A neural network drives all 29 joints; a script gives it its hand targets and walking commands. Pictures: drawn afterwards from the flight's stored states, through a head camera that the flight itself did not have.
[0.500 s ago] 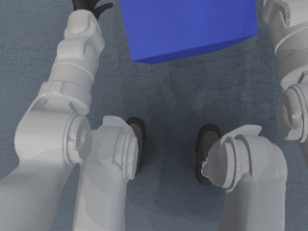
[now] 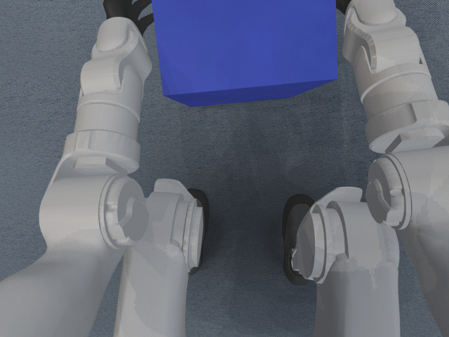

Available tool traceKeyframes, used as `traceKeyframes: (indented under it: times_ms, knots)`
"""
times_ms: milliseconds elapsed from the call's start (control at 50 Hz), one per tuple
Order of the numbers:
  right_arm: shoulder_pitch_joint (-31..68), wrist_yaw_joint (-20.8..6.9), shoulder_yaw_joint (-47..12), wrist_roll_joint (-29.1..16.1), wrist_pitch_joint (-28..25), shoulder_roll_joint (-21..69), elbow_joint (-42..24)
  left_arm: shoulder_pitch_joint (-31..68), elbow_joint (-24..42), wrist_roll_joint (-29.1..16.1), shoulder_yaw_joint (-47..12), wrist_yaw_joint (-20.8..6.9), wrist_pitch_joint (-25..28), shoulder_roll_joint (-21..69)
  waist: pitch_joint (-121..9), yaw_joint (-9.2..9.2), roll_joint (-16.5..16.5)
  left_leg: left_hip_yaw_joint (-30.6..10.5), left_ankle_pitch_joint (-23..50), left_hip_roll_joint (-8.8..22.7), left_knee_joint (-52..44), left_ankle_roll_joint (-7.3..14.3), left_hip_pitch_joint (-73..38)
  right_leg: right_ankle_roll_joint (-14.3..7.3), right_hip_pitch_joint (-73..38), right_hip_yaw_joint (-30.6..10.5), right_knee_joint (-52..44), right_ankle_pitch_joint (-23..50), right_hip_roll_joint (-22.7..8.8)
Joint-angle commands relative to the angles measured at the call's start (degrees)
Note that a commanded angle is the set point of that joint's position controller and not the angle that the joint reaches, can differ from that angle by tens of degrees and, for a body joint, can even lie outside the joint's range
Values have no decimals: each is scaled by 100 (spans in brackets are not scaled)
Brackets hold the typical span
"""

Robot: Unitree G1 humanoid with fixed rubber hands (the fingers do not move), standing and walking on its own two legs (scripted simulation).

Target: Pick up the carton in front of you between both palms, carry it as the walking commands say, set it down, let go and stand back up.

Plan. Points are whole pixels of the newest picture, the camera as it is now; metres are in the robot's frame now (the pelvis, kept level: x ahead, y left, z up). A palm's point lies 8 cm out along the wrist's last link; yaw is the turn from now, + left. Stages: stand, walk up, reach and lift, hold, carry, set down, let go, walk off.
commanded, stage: reach and lift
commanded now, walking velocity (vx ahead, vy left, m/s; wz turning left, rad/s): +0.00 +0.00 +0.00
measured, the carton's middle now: (238, 32) +0.55 +0.00 -0.22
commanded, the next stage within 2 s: none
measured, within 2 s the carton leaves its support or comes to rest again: neither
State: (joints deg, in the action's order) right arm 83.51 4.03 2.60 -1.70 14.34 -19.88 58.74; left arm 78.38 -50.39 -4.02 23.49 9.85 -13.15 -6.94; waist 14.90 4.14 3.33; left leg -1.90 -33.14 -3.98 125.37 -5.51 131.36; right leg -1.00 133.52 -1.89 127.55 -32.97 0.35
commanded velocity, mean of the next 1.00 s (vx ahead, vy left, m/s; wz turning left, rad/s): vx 0.00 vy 0.00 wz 0.00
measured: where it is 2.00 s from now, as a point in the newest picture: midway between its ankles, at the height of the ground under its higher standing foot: (242, 249)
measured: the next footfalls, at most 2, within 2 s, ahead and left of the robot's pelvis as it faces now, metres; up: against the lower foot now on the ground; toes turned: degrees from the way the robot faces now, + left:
none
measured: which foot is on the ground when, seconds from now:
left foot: down 0.00-1.00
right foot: down 0.00-1.00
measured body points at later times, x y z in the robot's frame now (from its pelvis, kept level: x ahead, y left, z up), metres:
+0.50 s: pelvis -0.01 +0.01 +0.11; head +0.26 -0.02 +0.47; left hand +0.50 +0.15 +0.05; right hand +0.52 -0.16 +0.04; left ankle +0.12 +0.14 -0.33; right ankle +0.10 -0.12 -0.33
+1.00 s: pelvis +0.03 +0.01 +0.24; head +0.20 -0.02 +0.65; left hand +0.47 +0.14 +0.20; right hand +0.46 -0.16 +0.19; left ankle +0.11 +0.14 -0.33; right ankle +0.10 -0.12 -0.33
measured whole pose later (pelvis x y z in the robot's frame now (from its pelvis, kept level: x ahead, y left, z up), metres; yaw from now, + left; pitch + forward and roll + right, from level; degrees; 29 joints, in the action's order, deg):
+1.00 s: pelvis +0.03 +0.01 +0.24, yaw -4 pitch +35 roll +1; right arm 44.2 1.2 20.8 13.7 23.0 2.3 37.7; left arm 41.1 -32.3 11.5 28.3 4.2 -21.0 7.4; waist -14.0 2.2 0.8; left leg -3.0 -28.0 -2.6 81.2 -2.2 87.8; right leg 1.0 89.0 -3.2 81.5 -27.1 2.1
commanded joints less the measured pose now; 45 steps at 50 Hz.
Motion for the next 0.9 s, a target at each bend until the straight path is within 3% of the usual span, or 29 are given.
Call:
traceKeyframes:
  times_ms: [0,40,100,200,260,380,480,620,720,880]
  knots:
    - [3358,-1509,-1679,-719,-174,6371,-2273,3275,1326,-656,-2533,-1712,-129,6049,-9454,-55,-1399,1030,2959,-516,-919,222,-3014,116,-6217,376,-1099,3808,594]
    - [3269,-1404,-1752,-623,-43,6596,-2500,3402,1691,-668,-2836,-1709,-210,6128,-9904,-113,-1428,1043,2890,-548,-1064,216,-2945,154,-6474,409,-1246,3813,646]
    - [2846,-1371,-1627,-467,173,6896,-2251,3507,2124,-522,-3012,-1685,-315,6084,-9695,-90,-1292,1008,2433,-560,-1426,250,-3184,163,-5970,479,-1653,3014,735]
    - [2082,-1598,-695,178,441,7103,-1037,2913,1325,337,-2222,-1706,-619,6155,-7629,66,-1027,892,980,-572,-2240,336,-3195,118,-4229,584,-2466,1007,838]
    - [1889,-1730,-52,641,536,7040,-517,2654,863,824,-1642,-1774,-744,6143,-6918,57,-879,824,521,-575,-2647,362,-3158,51,-3802,580,-2831,402,840]
    - [1769,-1777,427,1018,502,7042,-543,2572,888,1024,-1601,-1883,-764,6390,-7378,-150,-591,780,679,-605,-3160,312,-3729,-8,-4199,569,-3343,628,862]
    - [1640,-1798,7,855,573,7366,-1101,2340,1155,804,-2110,-2018,-882,6835,-8254,-245,-463,781,1102,-628,-3432,271,-4307,33,-4979,575,-3652,1101,884]
    - [1169,-1781,-967,411,710,7955,-1952,1615,1578,415,-2939,-2135,-993,7205,-8911,-205,-623,729,1704,-637,-3816,270,-4990,159,-6139,524,-4012,1857,918]
    - [672,-1724,-1324,273,758,8232,-2184,1006,1617,331,-3195,-2147,-1021,7299,-8565,-158,-723,643,1740,-643,-4214,304,-5358,220,-6641,457,-4397,1952,937]
    - [-197,-1619,-1216,448,705,8406,-2092,137,1312,527,-3067,-2173,-966,7356,-7486,-206,-682,456,1568,-653,-5033,376,-5978,213,-7305,271,-5274,1774,927]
